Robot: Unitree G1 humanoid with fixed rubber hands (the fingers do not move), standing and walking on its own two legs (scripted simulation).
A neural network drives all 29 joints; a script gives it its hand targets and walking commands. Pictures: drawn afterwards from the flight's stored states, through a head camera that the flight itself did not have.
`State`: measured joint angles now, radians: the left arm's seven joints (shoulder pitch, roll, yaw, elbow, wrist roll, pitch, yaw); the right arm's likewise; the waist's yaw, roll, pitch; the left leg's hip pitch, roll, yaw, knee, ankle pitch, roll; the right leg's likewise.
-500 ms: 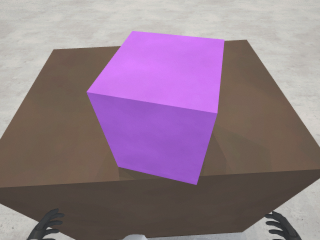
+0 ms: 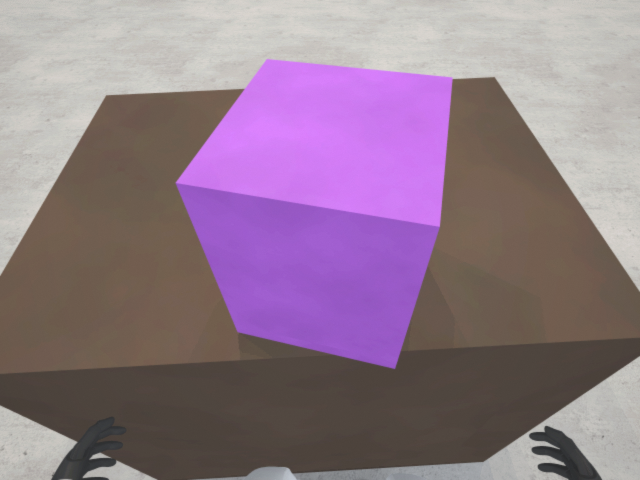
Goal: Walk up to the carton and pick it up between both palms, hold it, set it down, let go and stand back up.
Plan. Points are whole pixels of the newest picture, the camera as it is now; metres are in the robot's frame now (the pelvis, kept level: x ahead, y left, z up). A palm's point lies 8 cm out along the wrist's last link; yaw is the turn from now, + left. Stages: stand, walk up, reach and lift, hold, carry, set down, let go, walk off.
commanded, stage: walk up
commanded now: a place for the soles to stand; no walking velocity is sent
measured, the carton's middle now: (333, 219) +0.37 +0.01 +0.15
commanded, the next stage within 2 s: none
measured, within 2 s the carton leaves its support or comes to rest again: neither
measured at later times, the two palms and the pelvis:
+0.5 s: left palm out of the picture +0.11 +0.34 -0.07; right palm out of the picture +0.13 -0.28 -0.07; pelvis +0.00 +0.01 +0.00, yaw +1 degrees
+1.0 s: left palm out of the picture +0.10 +0.34 -0.07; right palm out of the picture +0.13 -0.28 -0.07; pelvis -0.01 +0.01 +0.00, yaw +1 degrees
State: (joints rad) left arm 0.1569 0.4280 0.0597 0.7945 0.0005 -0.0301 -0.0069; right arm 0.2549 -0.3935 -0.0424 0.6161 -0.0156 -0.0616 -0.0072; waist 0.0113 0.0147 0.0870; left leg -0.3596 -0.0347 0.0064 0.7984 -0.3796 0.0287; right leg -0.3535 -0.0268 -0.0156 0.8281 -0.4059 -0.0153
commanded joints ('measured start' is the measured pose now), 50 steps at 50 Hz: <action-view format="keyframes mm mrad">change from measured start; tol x32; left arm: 1 71 255 74 -27 25 -45 16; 50 -10 270 74 -49 26 -29 23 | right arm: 1 -59 -206 -43 13 9 -6 -6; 50 1 -220 -61 58 -1 4 5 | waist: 1 54 -25 -135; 50 5 -69 -62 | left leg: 1 -138 77 -196 -84 307 31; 10 43 266 -589 -402 110 207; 19 -53 44 -68 -11 -37 17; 25 67 295 -653 -415 132 207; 32 -83 16 -70 52 50 -13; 39 -55 266 -621 -436 -121 220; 50 -83 48 -112 -42 127 12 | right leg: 1 225 -167 235 -274 160 -136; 5 36 -287 278 -255 327 -218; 10 -140 5 56 19 -191 -37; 15 254 -142 238 -295 -62 -132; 20 -59 -243 215 -198 247 -165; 25 -161 -10 79 70 -248 -33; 34 85 -327 290 -268 302 -247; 39 -126 0 26 40 -178 -33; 50 74 -251 274 -291 42 -191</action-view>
